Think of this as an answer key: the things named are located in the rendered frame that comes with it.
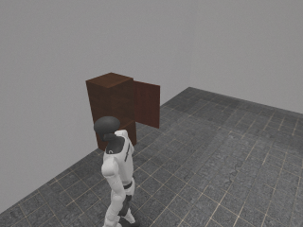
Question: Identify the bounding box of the right robot upper arm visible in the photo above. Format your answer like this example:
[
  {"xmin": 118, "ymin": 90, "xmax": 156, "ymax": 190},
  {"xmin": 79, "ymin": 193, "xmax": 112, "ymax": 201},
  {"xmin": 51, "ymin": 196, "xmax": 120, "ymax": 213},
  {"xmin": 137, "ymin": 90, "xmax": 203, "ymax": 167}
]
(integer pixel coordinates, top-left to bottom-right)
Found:
[{"xmin": 115, "ymin": 130, "xmax": 134, "ymax": 154}]

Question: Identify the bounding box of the left robot forearm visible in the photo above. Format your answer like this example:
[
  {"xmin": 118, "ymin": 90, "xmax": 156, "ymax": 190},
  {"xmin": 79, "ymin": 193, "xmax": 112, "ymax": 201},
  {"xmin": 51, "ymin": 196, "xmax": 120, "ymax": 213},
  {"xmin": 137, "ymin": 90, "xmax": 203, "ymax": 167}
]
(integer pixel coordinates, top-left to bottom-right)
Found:
[{"xmin": 104, "ymin": 195, "xmax": 123, "ymax": 227}]

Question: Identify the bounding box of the robot left thigh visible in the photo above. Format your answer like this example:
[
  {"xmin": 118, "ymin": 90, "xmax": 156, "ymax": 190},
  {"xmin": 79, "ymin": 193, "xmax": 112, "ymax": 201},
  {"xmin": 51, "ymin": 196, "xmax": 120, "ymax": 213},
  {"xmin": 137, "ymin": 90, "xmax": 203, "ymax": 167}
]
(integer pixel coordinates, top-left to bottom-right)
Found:
[{"xmin": 104, "ymin": 196, "xmax": 130, "ymax": 227}]

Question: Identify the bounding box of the robot torso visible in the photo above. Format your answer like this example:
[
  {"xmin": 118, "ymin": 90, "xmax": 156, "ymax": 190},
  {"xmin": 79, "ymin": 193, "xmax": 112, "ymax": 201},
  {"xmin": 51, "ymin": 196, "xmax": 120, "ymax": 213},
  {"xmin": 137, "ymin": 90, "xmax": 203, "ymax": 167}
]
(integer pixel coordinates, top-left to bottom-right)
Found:
[{"xmin": 102, "ymin": 134, "xmax": 135, "ymax": 202}]

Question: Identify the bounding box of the left robot upper arm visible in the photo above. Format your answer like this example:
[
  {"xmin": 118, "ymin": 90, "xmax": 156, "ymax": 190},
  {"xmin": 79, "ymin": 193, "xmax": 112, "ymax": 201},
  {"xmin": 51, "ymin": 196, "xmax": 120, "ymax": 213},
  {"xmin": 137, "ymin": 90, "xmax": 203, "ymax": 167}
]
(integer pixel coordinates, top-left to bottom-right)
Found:
[{"xmin": 101, "ymin": 156, "xmax": 126, "ymax": 202}]

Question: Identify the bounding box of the cupboard door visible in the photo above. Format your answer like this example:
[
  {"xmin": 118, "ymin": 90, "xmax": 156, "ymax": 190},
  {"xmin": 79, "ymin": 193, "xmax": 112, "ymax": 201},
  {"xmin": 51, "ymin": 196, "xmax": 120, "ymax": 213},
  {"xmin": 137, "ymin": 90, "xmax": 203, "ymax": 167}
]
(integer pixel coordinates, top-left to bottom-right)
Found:
[{"xmin": 133, "ymin": 80, "xmax": 160, "ymax": 129}]

